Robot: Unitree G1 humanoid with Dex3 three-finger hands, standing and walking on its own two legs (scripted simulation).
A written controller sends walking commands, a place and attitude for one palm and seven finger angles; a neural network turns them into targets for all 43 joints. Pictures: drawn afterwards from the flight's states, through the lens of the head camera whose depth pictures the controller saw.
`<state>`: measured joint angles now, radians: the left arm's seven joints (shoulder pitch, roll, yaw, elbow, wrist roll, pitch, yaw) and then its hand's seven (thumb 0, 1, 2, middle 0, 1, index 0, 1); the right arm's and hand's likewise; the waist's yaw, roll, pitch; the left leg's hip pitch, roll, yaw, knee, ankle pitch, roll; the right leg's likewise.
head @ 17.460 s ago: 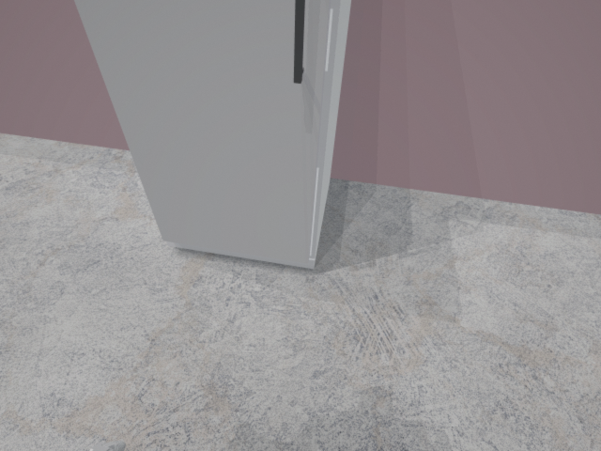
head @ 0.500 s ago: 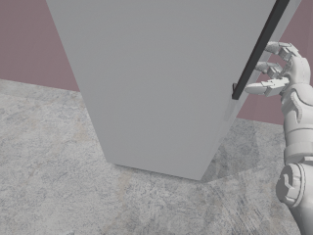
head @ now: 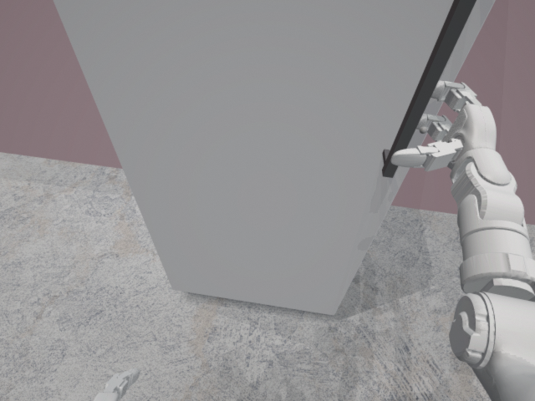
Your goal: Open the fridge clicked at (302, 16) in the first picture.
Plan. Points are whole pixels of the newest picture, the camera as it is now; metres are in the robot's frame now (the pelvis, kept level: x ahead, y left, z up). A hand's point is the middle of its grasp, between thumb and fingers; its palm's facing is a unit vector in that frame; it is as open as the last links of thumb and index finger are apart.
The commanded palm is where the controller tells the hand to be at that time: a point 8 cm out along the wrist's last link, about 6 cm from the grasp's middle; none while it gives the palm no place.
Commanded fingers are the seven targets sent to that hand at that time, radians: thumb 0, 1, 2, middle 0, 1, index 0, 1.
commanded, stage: slide the fingers in behind the handle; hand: right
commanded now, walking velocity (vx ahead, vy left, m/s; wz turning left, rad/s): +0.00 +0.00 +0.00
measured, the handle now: (427, 71) +0.51 -0.16 +0.26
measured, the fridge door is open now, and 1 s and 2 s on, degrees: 0 0 0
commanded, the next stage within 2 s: grip the handle and tug to test in 0.86 s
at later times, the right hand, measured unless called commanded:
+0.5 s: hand (407, 130) +0.45 -0.14 +0.21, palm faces +0.05 +1.00 +0.03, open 14.0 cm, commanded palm +0.42 -0.20 +0.21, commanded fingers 0.00 0.50 -0.30 0.30 1.20 0.30 1.20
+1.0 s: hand (403, 129) +0.46 -0.14 +0.20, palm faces +0.08 +1.00 +0.01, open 14.0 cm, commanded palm +0.43 -0.19 +0.21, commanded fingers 0.00 0.36 -0.36 0.31 1.22 0.31 1.22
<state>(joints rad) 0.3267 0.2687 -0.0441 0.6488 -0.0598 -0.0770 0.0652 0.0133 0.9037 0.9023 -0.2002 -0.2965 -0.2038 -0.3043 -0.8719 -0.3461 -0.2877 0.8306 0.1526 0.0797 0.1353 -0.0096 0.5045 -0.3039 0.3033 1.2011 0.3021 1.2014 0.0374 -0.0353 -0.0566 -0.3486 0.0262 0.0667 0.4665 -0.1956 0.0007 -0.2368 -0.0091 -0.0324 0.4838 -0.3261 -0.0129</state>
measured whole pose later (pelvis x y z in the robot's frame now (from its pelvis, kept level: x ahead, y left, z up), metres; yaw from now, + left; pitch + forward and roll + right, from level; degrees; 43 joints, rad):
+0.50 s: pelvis +0.00 +0.00 +0.00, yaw +0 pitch +3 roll +0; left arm 0.32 0.26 -0.04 0.66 -0.05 -0.06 0.07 0.01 0.90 0.90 -0.20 -0.30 -0.20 -0.30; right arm -0.85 -0.28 -0.26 0.76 0.14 0.11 0.06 -0.01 0.50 -0.30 0.30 1.20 0.30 1.20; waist 0.03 -0.04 -0.05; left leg -0.32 0.03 0.06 0.45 -0.19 0.00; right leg -0.20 -0.01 -0.04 0.46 -0.31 -0.01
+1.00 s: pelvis -0.02 +0.01 +0.00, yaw +0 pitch +4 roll +0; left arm 0.33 0.27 -0.05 0.67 -0.05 -0.09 0.08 0.01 0.90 0.90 -0.20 -0.30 -0.20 -0.30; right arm -0.96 -0.34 -0.30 0.96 0.11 0.04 0.05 -0.01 0.50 -0.30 0.30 1.20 0.30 1.20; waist 0.07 -0.03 -0.03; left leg -0.36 0.02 0.06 0.46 -0.16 0.01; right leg -0.24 -0.01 -0.04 0.47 -0.29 0.00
